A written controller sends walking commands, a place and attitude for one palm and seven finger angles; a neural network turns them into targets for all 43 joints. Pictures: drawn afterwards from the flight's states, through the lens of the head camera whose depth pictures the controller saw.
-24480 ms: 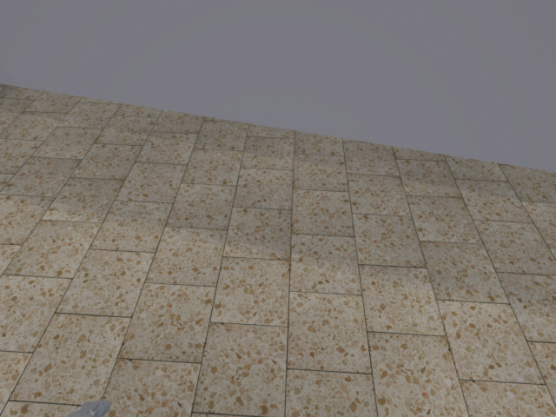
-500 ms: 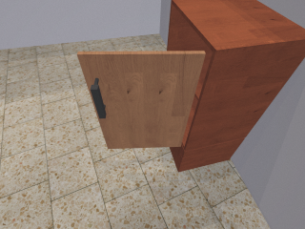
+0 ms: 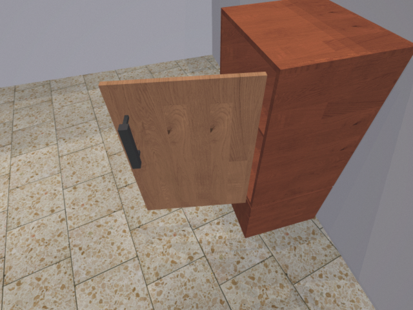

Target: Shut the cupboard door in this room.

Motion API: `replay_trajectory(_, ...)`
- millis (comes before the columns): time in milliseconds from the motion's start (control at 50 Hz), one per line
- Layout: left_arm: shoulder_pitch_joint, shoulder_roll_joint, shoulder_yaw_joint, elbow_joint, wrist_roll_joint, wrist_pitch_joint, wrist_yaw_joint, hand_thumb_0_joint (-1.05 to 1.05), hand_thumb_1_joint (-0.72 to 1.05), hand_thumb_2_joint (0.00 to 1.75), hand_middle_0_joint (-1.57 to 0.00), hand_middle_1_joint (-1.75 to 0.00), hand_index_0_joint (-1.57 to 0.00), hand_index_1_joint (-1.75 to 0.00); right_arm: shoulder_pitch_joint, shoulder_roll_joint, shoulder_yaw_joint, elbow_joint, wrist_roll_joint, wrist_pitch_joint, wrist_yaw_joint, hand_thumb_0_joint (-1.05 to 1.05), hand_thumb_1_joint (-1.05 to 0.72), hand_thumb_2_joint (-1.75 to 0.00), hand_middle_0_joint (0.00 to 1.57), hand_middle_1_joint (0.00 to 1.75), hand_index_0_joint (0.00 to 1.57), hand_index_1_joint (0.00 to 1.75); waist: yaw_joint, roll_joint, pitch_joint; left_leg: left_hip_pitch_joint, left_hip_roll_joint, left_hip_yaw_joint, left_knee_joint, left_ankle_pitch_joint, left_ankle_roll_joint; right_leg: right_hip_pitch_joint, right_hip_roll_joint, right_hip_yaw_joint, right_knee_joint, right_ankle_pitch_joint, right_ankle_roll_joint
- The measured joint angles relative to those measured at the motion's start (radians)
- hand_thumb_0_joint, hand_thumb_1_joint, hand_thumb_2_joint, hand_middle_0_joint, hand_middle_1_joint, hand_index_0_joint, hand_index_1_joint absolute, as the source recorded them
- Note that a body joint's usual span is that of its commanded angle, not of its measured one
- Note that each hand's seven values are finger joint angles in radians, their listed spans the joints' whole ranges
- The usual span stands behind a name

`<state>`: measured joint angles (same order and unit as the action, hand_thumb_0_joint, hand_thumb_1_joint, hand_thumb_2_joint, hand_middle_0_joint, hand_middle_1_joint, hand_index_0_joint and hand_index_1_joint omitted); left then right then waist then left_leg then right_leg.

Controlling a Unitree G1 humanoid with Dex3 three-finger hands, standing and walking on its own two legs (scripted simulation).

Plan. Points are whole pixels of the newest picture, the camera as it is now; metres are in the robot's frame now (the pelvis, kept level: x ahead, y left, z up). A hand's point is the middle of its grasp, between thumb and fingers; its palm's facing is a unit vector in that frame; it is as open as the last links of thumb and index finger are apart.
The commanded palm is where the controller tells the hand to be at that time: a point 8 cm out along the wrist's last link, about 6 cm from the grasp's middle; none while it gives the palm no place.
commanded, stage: shuffle to correct the standing spot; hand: left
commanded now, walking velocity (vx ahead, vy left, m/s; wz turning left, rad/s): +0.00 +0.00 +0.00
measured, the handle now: (131, 142) +0.54 +0.25 -0.02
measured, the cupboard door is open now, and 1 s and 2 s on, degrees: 78 78 78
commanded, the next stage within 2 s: come to a stop and stand still in 0.46 s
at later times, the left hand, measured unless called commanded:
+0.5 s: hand out of the picture +0.06 +0.17 -0.18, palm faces +0.10 -0.98 -0.18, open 7.4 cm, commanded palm none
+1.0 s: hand out of the picture +0.10 +0.17 -0.18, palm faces +0.19 -0.96 -0.21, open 7.4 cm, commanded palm none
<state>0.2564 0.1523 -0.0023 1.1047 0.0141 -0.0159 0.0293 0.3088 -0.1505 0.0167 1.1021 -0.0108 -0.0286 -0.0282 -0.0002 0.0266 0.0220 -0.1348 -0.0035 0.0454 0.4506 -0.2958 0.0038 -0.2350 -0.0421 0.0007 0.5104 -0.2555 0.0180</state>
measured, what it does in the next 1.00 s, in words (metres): walks ahead: left foot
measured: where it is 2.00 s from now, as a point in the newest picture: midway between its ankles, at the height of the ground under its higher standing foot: outside the picture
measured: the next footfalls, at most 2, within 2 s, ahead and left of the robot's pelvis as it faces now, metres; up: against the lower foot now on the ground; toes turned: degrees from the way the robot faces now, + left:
left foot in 0.80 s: +0.17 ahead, +0.12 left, +0.00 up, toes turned +8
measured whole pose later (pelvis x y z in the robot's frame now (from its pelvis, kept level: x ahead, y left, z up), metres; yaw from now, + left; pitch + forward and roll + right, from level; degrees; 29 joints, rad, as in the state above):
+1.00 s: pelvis +0.12 +0.00 -0.01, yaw +7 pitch +0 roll +2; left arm 0.26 0.16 0.03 1.03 0.02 0.02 0.04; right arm 0.09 -0.14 -0.01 0.98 -0.02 0.00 -0.04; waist 0.05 -0.03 0.09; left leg -0.32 0.02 0.10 0.53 -0.22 0.01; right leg -0.26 -0.04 -0.05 0.68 -0.43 0.00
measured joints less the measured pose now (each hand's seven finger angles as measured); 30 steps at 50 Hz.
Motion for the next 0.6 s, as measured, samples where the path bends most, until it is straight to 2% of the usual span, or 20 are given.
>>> replay_trajectory(180,0.021,-0.004,0.006,0.006,0.006,0.002,-0.009,0.01,0.92,0.90,-0.20,-0.30,-0.20,-0.30,-0.004,-0.006,-0.007,0.010,-0.005,0.008,0.004,0.00,-0.91,-0.90,0.20,0.30,0.20,0.29,0.004,-0.012,0.001,-0.014,0.015,-0.012,0.038,-0.026,-0.010,-0.007,0.012,-0.013,0.030,-0.026,-0.015)
replay_trajectory(300,0.064,-0.012,0.025,-0.014,0.011,-0.001,-0.020,0.01,0.91,0.90,-0.20,-0.30,-0.20,-0.30,0.026,-0.011,-0.018,0.000,-0.010,0.018,0.011,0.00,-0.91,-0.90,0.20,0.30,0.20,0.29,0.009,-0.019,-0.007,-0.064,0.019,-0.046,0.149,-0.102,0.009,-0.019,0.013,-0.047,0.087,-0.085,-0.017)
replay_trajectory(340,0.081,-0.008,0.033,-0.013,0.012,0.000,-0.020,0.00,0.91,0.90,-0.20,-0.30,-0.20,-0.30,0.033,-0.006,-0.019,-0.001,-0.009,0.009,0.011,0.00,-0.91,-0.90,0.20,0.30,0.20,0.29,0.012,-0.043,-0.006,-0.051,0.008,-0.043,0.144,-0.109,-0.008,-0.019,0.000,-0.043,0.109,-0.107,-0.014)
replay_trajectory(400,0.088,-0.001,0.037,-0.003,0.014,0.011,-0.022,0.01,0.91,0.90,-0.20,-0.30,-0.20,-0.30,0.053,0.003,-0.019,-0.011,-0.013,-0.021,0.004,0.00,-0.91,-0.90,0.20,0.30,0.20,0.29,0.006,-0.057,-0.005,-0.034,-0.004,-0.039,0.140,-0.126,0.006,-0.058,-0.003,-0.046,0.241,-0.206,-0.039)
replay_trajectory(460,0.051,0.008,0.042,-0.007,0.009,0.012,-0.024,0.01,0.91,0.90,-0.20,-0.30,-0.20,-0.30,0.076,0.018,-0.016,-0.017,-0.020,-0.036,-0.005,0.00,-0.91,-0.90,0.20,0.30,0.20,0.29,-0.018,-0.043,0.011,-0.012,0.001,-0.064,0.105,-0.119,0.010,-0.124,0.017,-0.070,0.375,-0.295,-0.053)
replay_trajectory(500,0.012,0.010,0.047,-0.029,0.006,0.004,-0.030,0.01,0.91,0.90,-0.20,-0.30,-0.20,-0.30,0.091,0.024,-0.013,-0.013,-0.021,-0.032,-0.006,0.00,-0.91,-0.90,0.20,0.30,0.20,0.29,-0.024,-0.024,0.023,0.000,0.007,-0.089,0.083,-0.112,0.003,-0.139,0.024,-0.091,0.325,-0.259,-0.055)
replay_trajectory(540,-0.020,0.009,0.048,-0.065,0.006,-0.018,-0.037,0.01,0.91,0.90,-0.20,-0.30,-0.20,-0.30,0.109,0.025,-0.011,-0.006,-0.015,-0.025,-0.004,0.00,-0.91,-0.90,0.20,0.30,0.20,0.29,-0.017,-0.008,0.031,-0.005,0.008,-0.112,0.107,-0.129,-0.001,-0.108,0.029,-0.106,0.177,-0.139,-0.060)
replay_trajectory(560,-0.027,0.016,0.049,-0.087,0.007,-0.038,-0.038,0.01,0.91,0.90,-0.20,-0.30,-0.20,-0.30,0.120,0.030,-0.011,-0.003,-0.010,-0.022,-0.001,0.00,-0.91,-0.90,0.20,0.30,0.20,0.29,-0.011,-0.023,0.028,-0.035,-0.008,-0.101,0.170,-0.144,0.009,-0.092,0.013,-0.093,0.116,-0.069,-0.075)
replay_trajectory(600,-0.044,0.005,0.049,-0.103,0.007,-0.063,-0.030,0.01,0.91,0.90,-0.20,-0.30,-0.20,-0.30,0.107,0.021,-0.020,0.014,-0.005,-0.003,0.006,0.00,-0.91,-0.90,0.20,0.30,0.20,0.29,0.004,-0.006,0.038,-0.125,-0.005,-0.082,0.411,-0.213,0.029,-0.086,0.008,-0.115,0.154,-0.069,-0.070)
